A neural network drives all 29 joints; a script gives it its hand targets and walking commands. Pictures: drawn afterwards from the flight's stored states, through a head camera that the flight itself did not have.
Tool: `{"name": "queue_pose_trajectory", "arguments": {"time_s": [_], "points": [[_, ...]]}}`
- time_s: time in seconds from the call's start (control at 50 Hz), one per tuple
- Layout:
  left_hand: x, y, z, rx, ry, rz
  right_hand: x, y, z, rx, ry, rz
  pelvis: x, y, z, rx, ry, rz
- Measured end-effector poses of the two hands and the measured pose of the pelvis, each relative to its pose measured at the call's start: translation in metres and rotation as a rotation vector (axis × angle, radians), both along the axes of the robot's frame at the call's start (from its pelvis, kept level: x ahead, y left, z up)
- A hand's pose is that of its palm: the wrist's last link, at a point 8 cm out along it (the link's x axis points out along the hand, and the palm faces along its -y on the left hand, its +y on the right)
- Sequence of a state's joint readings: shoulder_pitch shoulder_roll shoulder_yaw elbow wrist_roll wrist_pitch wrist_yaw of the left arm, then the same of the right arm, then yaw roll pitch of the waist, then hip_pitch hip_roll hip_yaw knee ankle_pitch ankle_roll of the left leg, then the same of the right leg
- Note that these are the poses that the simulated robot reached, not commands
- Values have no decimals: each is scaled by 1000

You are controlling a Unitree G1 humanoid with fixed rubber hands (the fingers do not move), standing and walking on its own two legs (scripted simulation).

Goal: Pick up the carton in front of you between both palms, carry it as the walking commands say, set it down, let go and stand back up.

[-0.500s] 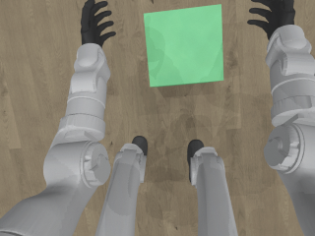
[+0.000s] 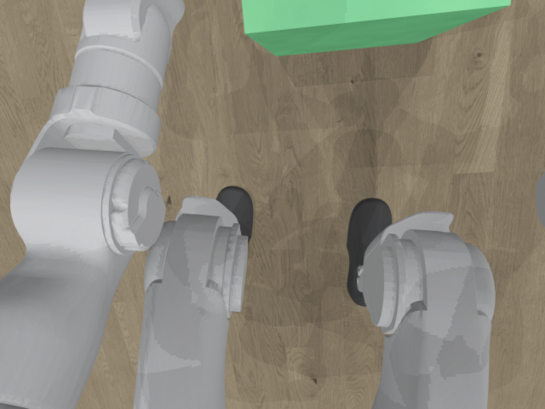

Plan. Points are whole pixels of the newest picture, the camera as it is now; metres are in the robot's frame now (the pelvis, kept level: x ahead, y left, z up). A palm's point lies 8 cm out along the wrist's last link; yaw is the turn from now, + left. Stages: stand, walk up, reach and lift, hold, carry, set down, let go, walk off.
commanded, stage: reach and lift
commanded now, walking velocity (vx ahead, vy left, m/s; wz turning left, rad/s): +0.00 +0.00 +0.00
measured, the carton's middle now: out of the picture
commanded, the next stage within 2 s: none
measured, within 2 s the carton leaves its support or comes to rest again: leaves its support in 0.88 s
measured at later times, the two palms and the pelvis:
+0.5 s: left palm out of the picture +0.57 +0.12 -0.19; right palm out of the picture +0.58 -0.20 -0.19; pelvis +0.00 +0.00 -0.01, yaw +0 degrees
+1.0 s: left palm out of the picture +0.56 +0.11 -0.14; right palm out of the picture +0.57 -0.19 -0.15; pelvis +0.02 +0.00 -0.01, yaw -1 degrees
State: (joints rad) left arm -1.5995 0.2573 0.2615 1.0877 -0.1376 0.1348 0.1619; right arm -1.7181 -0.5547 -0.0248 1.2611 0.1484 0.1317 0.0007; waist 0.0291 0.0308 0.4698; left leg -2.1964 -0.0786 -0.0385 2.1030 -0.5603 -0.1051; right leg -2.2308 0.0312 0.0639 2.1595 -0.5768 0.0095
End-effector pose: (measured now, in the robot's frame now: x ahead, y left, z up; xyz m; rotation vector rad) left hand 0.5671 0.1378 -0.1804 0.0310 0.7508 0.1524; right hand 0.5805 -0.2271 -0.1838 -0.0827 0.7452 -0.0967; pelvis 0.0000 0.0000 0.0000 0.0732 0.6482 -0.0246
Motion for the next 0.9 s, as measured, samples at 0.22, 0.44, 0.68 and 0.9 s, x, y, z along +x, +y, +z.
{"name": "queue_pose_trajectory", "arguments": {"time_s": [0.22, 0.44, 0.68, 0.9], "points": [[6, 4, -16, 8, -33, 7, 15, 14, -13, 9, -46, 32, 12, 0, -19, 2, -35, 6], [-1, -8, -7, -6, -22, -10, 3, 20, -6, 19, -27, 36, 5, 4, -15, -2, -36, 4], [2, -29, -8, -48, -7, -26, 9, 31, -2, 24, 10, 83, 4, 0, -17, -4, -60, -6], [4, -27, 4, -34, -4, 9, -3, 35, 1, 41, 1, 58, 16, -1, -19, -10, 5, -3]]}}
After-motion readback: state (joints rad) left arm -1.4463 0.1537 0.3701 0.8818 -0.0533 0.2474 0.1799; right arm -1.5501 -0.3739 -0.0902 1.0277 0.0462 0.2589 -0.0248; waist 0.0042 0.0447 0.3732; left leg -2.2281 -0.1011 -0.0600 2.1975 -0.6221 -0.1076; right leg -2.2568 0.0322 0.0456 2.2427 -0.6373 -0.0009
